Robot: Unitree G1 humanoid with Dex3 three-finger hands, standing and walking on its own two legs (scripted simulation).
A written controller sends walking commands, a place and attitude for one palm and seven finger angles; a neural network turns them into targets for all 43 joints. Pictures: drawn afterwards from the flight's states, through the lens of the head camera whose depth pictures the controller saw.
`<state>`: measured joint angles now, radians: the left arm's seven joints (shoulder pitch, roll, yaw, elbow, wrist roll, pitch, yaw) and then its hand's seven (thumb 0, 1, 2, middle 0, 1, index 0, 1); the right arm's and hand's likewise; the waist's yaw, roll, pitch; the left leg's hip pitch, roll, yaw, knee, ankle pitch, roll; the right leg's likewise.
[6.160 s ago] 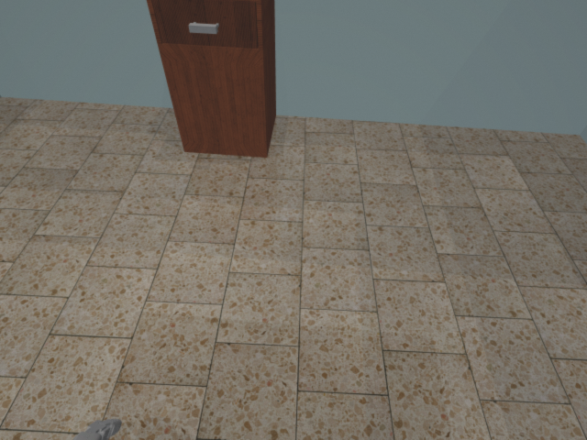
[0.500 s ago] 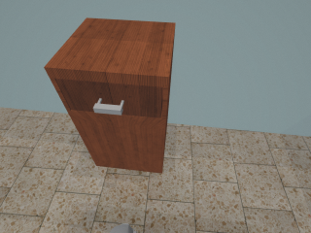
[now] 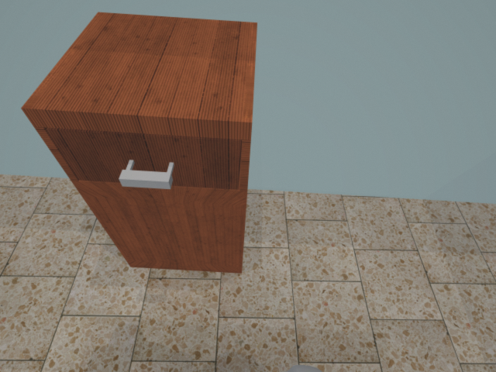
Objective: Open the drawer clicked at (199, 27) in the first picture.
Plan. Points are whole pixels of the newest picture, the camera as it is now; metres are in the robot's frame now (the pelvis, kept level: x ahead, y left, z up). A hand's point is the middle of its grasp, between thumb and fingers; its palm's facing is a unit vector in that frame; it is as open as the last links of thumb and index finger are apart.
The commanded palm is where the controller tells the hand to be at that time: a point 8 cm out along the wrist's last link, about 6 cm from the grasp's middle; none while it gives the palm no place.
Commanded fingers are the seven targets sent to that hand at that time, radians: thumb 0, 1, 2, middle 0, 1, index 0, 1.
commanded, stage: come to a stop and stand still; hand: left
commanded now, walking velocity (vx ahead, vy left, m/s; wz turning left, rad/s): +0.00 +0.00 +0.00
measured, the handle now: (148, 172) +0.53 +0.26 -0.09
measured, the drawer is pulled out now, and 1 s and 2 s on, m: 0.00 0.00 0.00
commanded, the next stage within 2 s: look again from close up in 0.60 s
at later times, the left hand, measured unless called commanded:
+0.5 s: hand out of the picture +0.02 +0.09 -0.17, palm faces +0.11 -0.97 -0.21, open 7.1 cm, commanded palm none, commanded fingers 0.00 0.90 0.90 -0.20 -0.30 -0.20 -0.30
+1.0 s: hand out of the picture -0.05 +0.11 -0.18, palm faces +0.07 -0.98 -0.17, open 7.3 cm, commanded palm none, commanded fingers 0.00 0.90 0.90 -0.20 -0.30 -0.20 -0.30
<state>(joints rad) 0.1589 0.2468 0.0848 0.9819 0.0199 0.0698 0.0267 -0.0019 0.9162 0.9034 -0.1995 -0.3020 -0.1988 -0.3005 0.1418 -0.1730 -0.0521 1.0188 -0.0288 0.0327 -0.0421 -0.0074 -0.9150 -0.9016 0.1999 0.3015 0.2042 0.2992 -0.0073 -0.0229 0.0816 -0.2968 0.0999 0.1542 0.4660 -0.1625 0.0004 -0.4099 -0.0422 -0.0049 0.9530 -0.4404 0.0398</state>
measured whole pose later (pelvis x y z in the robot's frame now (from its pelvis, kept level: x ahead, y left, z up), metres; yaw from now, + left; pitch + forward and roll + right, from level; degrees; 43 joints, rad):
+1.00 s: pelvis -0.04 -0.05 +0.00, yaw +2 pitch -1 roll -1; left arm 0.31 0.14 0.00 1.11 0.01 -0.01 0.03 0.00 0.91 0.90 -0.20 -0.30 -0.20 -0.30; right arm 0.35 -0.13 0.02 1.07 -0.02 -0.01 -0.03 0.01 -0.91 -0.90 0.19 0.30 0.20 0.30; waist 0.00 0.01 0.00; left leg -0.17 0.01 0.05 0.51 -0.32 0.02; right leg -0.23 0.00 -0.10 0.48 -0.23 -0.03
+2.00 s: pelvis +0.05 +0.01 +0.00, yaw +4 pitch +1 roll +0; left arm 0.17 0.16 0.05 1.02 0.02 0.02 0.04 0.00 0.91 0.90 -0.20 -0.30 -0.20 -0.30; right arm 0.35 -0.10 0.02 1.07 -0.02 -0.03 -0.06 0.00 -0.90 -0.90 0.20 0.30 0.20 0.30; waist 0.00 0.00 0.07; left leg 0.01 -0.09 0.08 0.30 -0.33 0.10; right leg -0.51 -0.02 -0.07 1.01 -0.34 -0.01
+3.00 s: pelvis +0.05 -0.02 -0.01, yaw +3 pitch +2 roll +3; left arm 0.34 0.17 0.02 1.03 0.02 -0.01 0.01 0.01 0.94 0.90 -0.20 -0.30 -0.20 -0.30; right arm 0.45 -0.08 0.02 1.10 -0.03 0.01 -0.02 0.01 -0.91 -0.90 0.20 0.30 0.20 0.30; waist 0.00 -0.04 0.01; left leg -0.17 0.00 0.06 0.50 -0.36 -0.02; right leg -0.33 -0.04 -0.02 0.63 -0.32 -0.02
